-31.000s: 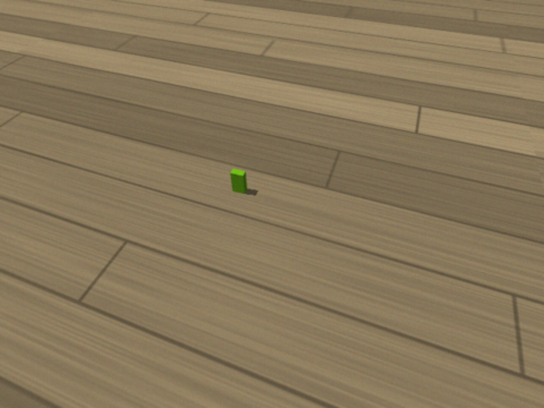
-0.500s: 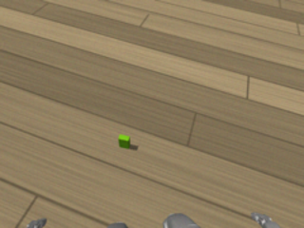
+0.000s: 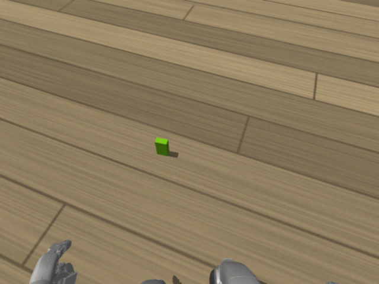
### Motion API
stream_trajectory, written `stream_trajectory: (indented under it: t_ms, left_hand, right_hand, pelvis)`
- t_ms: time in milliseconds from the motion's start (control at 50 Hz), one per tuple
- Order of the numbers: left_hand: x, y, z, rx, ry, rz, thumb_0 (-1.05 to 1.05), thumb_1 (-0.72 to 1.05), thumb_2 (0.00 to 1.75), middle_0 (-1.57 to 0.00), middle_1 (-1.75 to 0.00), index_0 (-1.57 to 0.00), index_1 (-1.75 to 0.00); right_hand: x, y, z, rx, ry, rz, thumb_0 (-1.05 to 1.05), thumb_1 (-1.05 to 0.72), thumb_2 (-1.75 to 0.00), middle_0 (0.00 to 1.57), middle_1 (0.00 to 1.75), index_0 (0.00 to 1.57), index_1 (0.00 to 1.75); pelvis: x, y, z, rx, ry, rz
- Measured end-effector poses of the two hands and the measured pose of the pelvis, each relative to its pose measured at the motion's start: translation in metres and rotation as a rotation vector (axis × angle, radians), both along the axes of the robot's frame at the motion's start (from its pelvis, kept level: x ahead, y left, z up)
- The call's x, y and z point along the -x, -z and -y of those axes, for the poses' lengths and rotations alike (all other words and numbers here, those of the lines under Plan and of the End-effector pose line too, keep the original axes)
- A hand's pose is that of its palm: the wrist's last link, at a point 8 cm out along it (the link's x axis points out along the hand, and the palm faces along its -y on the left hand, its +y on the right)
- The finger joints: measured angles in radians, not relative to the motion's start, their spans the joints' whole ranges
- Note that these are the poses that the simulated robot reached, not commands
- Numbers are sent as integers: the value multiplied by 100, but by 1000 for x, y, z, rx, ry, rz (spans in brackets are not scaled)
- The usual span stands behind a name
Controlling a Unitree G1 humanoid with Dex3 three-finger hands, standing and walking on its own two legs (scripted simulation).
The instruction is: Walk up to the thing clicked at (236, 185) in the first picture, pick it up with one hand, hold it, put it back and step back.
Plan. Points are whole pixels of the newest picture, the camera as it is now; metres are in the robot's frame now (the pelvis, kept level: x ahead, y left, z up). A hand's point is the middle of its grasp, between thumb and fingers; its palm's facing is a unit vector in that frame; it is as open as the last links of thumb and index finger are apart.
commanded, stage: step back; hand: left
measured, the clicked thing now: (162, 147) +0.85 +0.14 -0.68
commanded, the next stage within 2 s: stand in 1.52 s
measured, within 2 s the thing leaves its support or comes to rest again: neither
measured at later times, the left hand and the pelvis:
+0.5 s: hand out of the picture -0.11 +0.22 -0.13, palm faces -0.06 -0.90 -0.42, open 7.3 cm; pelvis -0.16 -0.05 +0.01, yaw -6 degrees
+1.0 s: hand out of the picture -0.08 +0.21 -0.12, palm faces +0.00 -0.91 -0.42, open 7.3 cm; pelvis -0.17 -0.07 +0.01, yaw +0 degrees
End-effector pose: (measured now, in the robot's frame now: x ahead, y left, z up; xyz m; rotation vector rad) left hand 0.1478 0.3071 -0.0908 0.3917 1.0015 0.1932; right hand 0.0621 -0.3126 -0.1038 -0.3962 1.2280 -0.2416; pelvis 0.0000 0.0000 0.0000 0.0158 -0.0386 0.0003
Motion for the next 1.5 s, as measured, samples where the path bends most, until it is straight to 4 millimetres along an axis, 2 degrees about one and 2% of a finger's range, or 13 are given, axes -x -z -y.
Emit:
stream_trajectory:
  t_ms: [120, 260, 380, 460, 540, 680, 780, 860, 1020, 1140, 1260, 1380, 1500]
  left_hand:
    - [50, 9, 11, 57, -19, -58, 0, 91, 90, -20, -30, -20, -30]
    - [134, 12, 17, 44, -30, -164, 0, 91, 90, -21, -30, -20, -30]
    - [205, 17, 33, -11, -23, -231, 0, 91, 90, -20, -30, -20, -30]
    - [250, 3, 47, -18, -51, -245, 0, 91, 90, -20, -30, -20, -30]
    - [272, -13, 49, -39, -80, -233, 0, 90, 90, -21, -30, -21, -30]
    - [277, -16, 33, -54, -99, -138, 0, 90, 90, -21, -30, -21, -30]
    - [280, -7, 25, -33, -107, -160, 0, 91, 90, -21, -30, -20, -30]
    - [269, -9, 32, -5, -90, -160, 0, 91, 90, -20, -30, -20, -30]
    - [237, -6, 59, -14, -71, -91, 0, 91, 90, -20, -30, -20, -30]
    - [235, -13, 76, 6, -106, -81, 0, 91, 90, -21, -30, -21, -30]
    - [234, -12, 65, -2, -132, -111, 0, 90, 90, -21, -30, -21, -30]
    - [226, 3, 42, 4, -155, -138, 0, 90, 90, -21, -30, -21, -30]
    - [218, 8, 36, 26, -142, -151, 0, 91, 90, -20, -30, -20, -30]
  right_hand:
    - [47, -19, -5, 3, -13, -2, 1, -90, -90, 21, 30, 21, 30]
    - [63, -34, 19, 32, -22, 101, 1, -90, -90, 21, 30, 21, 30]
    - [85, -16, 54, 16, -23, 190, 0, -90, -90, 21, 30, 21, 30]
    - [120, -7, 64, -19, 23, 160, 0, -90, -90, 20, 30, 21, 30]
    - [157, -1, 66, -54, 43, 101, 0, -90, -90, 20, 30, 20, 30]
    - [207, 12, 54, -76, 6, -53, 1, -90, -90, 20, 30, 20, 30]
    - [213, 3, 37, -90, 14, -31, 1, -90, -90, 20, 30, 21, 30]
    - [212, -8, 40, -86, 20, -6, 1, -90, -90, 21, 30, 21, 30]
    - [190, 3, 73, -66, 30, -4, 0, -90, -90, 21, 30, 21, 30]
    - [156, 5, 74, -73, -18, -6, 1, -90, -90, 20, 30, 20, 30]
    - [130, 8, 63, -78, -55, -12, 0, -90, -90, 20, 30, 20, 30]
    - [117, 8, 40, -69, -60, -12, 0, -90, -90, 20, 30, 20, 30]
    - [100, 1, 24, -81, -57, 23, 0, -90, -90, 20, 30, 21, 30]
  pelvis:
    - [41, -11, 3, 25, 6, 16]
    - [90, -15, 19, 28, 60, -15]
    - [140, 2, 42, 33, 112, 6]
    - [158, -4, 52, 9, 104, 11]
    - [169, -13, 55, -16, 85, -1]
    - [184, -9, 51, 12, 8, -17]
    - [186, -12, 46, -27, 13, 1]
    - [181, -19, 49, 1, 1, -2]
    - [168, -9, 72, 29, -8, 13]
    - [155, -15, 75, 10, -32, 10]
    - [145, -15, 68, 7, -47, 2]
    - [141, -8, 53, -15, -43, 6]
    - [138, -11, 47, 19, -26, 2]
